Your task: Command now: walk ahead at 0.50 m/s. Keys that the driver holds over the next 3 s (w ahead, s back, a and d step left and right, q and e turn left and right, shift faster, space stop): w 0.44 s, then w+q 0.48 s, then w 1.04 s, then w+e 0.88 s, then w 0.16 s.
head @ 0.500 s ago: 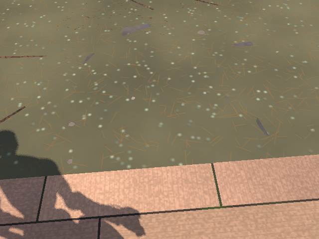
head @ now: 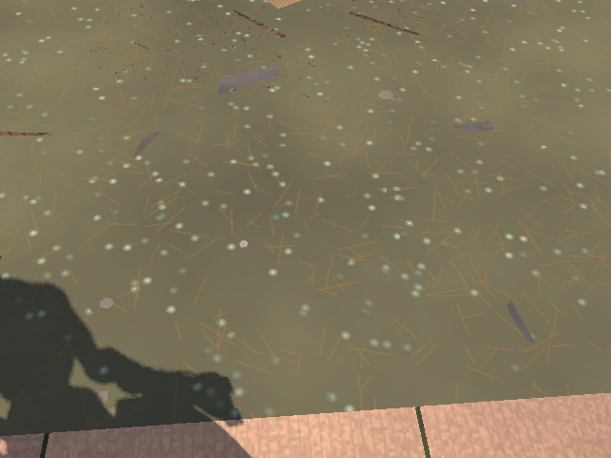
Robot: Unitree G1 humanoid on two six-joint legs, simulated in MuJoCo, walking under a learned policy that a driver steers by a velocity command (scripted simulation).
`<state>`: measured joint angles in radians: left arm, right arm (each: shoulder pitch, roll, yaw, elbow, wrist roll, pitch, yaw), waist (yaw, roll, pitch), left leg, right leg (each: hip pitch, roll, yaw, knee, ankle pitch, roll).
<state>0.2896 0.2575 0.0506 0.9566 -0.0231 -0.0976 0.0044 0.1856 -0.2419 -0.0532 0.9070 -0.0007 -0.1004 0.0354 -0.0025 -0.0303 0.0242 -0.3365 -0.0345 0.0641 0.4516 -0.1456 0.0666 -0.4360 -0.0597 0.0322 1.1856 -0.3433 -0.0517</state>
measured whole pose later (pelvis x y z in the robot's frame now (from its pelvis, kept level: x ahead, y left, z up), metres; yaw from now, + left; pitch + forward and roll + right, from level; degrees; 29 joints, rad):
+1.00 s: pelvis +0.54 -0.01 -0.02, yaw +14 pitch +2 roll -1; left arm 0.34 0.25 0.07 1.00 -0.01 -0.06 0.03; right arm 0.05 -0.23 -0.07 0.80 0.02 -0.05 0.06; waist 0.03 0.01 0.03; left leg -0.51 0.00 0.07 0.59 -0.12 0.14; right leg 0.09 -0.07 -0.28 0.47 -0.49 0.03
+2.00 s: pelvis +1.09 +0.13 +0.00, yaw +18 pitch +2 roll -2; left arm 0.35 0.25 0.06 1.00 -0.02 -0.08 0.00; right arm 0.04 -0.24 -0.06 0.85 0.02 -0.07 0.02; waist 0.08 0.03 0.01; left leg -0.61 0.09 -0.02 0.55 0.04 0.02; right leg 0.02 0.04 -0.05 0.22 -0.28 -0.03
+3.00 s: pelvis +1.63 +0.19 +0.01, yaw -12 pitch +2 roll +0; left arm 0.33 0.26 0.08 0.81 -0.02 -0.06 0.01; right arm 0.01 -0.27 -0.06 0.79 0.00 -0.10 0.01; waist 0.07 0.04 0.02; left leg -0.62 0.07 -0.06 0.56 0.08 -0.03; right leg -0.09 0.10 0.11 0.34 -0.27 -0.08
